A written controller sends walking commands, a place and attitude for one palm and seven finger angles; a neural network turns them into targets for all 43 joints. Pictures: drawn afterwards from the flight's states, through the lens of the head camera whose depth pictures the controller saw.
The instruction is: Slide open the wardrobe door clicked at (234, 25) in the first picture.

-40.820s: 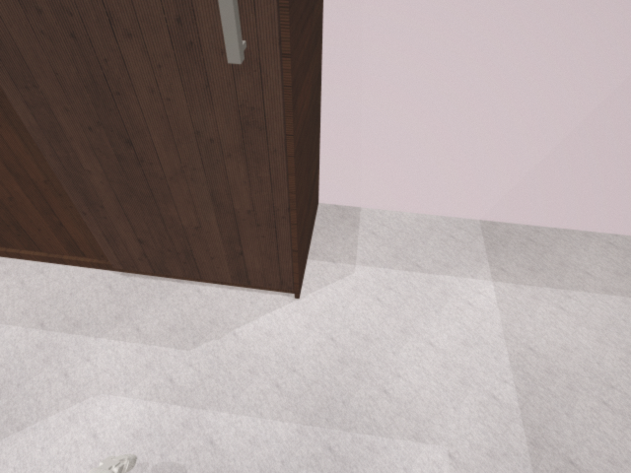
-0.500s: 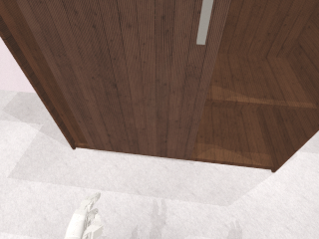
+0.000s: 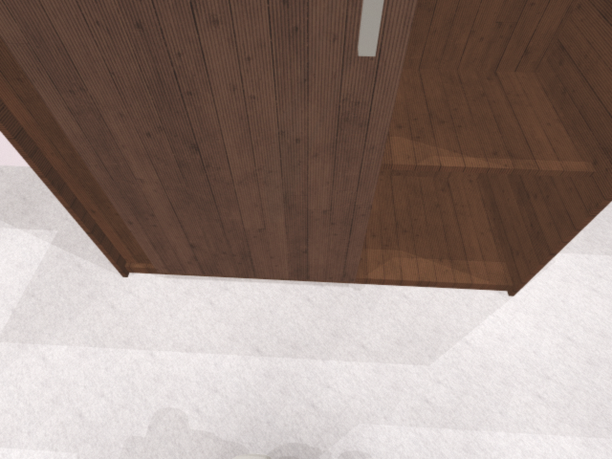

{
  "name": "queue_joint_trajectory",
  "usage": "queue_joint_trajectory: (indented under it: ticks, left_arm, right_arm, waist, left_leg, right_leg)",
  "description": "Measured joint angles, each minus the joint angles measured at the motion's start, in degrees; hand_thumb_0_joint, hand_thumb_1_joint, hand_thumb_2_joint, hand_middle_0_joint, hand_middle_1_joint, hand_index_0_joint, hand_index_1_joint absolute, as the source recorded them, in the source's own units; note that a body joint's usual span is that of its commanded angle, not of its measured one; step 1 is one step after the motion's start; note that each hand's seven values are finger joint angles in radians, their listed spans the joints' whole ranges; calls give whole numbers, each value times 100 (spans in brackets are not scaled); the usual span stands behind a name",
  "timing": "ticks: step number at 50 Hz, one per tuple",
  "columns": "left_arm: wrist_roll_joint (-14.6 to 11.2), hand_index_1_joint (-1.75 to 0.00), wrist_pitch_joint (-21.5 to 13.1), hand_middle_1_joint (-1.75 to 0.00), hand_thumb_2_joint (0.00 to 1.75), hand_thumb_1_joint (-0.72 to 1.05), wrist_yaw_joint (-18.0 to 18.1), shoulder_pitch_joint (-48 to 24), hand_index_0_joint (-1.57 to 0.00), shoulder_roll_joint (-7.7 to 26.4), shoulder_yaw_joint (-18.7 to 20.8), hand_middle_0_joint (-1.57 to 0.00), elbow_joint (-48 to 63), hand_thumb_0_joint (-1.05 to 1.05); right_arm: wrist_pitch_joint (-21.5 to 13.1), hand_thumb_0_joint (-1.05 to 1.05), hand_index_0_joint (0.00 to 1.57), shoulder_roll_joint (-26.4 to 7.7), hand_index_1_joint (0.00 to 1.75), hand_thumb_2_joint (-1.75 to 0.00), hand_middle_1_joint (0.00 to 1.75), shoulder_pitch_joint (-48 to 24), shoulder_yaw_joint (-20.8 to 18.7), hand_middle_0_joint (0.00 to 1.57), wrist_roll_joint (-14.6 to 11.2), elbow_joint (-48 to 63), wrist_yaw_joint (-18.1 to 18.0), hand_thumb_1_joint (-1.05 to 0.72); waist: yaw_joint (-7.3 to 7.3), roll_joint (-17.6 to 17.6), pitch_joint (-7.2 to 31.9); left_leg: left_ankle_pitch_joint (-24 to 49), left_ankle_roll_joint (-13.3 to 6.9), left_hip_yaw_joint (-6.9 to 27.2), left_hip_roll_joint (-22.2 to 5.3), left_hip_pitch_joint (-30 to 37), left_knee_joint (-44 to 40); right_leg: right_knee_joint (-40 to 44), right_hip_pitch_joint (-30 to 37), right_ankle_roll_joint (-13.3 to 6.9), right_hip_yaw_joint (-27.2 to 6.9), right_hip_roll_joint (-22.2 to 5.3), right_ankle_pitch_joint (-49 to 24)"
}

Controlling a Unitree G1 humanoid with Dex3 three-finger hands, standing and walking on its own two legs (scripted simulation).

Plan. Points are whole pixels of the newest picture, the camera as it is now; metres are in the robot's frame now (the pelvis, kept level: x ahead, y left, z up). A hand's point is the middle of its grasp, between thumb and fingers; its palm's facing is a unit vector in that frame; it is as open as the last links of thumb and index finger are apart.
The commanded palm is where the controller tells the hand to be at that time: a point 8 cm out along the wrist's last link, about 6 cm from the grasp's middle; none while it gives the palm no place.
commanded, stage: let the arm hang, fingers relaxed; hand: right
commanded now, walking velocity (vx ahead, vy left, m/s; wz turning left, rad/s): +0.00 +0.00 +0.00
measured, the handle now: out of the picture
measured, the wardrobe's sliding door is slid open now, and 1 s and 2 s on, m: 0.56 0.56 0.56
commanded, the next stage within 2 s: look to check the result in 0.72 s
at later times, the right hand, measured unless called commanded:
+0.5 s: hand out of the picture +0.05 -0.24 -0.14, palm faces -0.02 +0.97 -0.26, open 7.4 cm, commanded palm none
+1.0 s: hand out of the picture +0.04 -0.25 -0.15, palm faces -0.03 +0.97 -0.25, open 7.4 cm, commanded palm none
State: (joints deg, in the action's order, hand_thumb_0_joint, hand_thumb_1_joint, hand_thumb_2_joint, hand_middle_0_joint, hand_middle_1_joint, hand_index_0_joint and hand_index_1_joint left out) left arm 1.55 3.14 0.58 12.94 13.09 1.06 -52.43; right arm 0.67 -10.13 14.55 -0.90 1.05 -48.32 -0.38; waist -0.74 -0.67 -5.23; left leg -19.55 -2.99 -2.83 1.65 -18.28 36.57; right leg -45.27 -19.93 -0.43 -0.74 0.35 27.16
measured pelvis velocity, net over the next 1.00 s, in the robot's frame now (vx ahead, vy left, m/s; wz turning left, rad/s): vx -0.01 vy -0.03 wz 0.02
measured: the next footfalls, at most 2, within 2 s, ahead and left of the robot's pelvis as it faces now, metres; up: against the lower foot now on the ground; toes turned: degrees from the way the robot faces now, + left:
none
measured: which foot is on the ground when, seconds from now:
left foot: down 0.00-1.00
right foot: down 0.00-1.00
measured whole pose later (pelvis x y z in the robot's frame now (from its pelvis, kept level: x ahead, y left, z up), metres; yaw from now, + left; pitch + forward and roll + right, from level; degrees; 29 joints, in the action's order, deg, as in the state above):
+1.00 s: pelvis -0.01 -0.03 +0.02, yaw +1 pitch -1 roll +0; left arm 1.0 -0.3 1.1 9.7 14.9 0.0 -65.1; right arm -0.2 -15.1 8.2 -0.7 0.5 -65.4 -0.1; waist -0.2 -0.4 -3.1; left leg -9.8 0.2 -0.3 -0.1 -10.0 20.9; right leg -19.7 -5.3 -4.4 1.8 3.9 13.4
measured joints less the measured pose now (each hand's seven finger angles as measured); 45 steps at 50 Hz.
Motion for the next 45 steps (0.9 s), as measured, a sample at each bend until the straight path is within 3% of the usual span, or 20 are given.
queue_joint_trajectory:
  ticks: [3, 6, 9, 16, 25, 45]
  left_arm:
    - [-41, -30, 4, -30, 90, 91, 37, 6, -20, -11, 51, -20, -205, 1]
    - [-62, -30, -110, -30, 90, 91, 59, 20, -20, -15, 60, -20, -354, 1]
    - [-27, -30, -144, -30, 90, 91, 91, -11, -20, -59, -15, -20, -557, 1]
    - [-28, -30, -219, -30, 90, 91, 57, -172, -20, -6, -98, -20, -837, 1]
    - [-34, -30, -309, -30, 90, 91, 24, -314, -20, 17, -130, -20, -1017, 0]
    - [-54, -30, -336, -30, 90, 91, 70, -256, -20, 147, -106, -20, -1275, 1]
  right_arm:
    - [-40, -3, 21, -140, 30, -89, 30, -54, -44, 21, 27, -340, -21, -99]
    - [-22, -2, 21, -313, 30, -89, 30, -155, -95, 21, -23, -652, -40, -96]
    - [42, 0, 20, -451, 30, -89, 30, -300, -119, 21, -50, -904, -66, -94]
    - [-1, 1, 20, -469, 30, -89, 30, -525, -15, 20, -55, -1280, 8, -92]
    - [-75, 1, 20, -413, 30, -89, 30, -628, 36, 20, -53, -1510, 22, -91]
    - [-78, 1, 20, -420, 30, -89, 30, -577, 33, 20, -59, -1708, 23, -91]
  waist:
    - [24, 34, -37]
    - [-15, 42, -29]
    - [59, -52, 29]
    - [91, 113, 267]
    - [69, 157, 394]
    - [44, 14, 217]
  left_leg:
    - [265, -15, -8, 79, 144, -388]
    - [367, 40, -20, 112, 211, -517]
    - [616, 104, 70, 64, 400, -841]
    - [879, 179, 157, -10, 682, -1364]
    - [979, 247, 223, -97, 766, -1503]
    - [970, 308, 256, -171, 812, -1532]
  right_leg:
    - [231, 228, -24, 28, 43, -53]
    - [1249, 702, -142, 37, 37, -802]
    - [1522, 892, -198, 119, 91, -824]
    - [2076, 1189, -259, 185, 176, -1137]
    - [2374, 1352, -322, 239, 271, -1310]
    - [2523, 1454, -383, 260, 349, -1363]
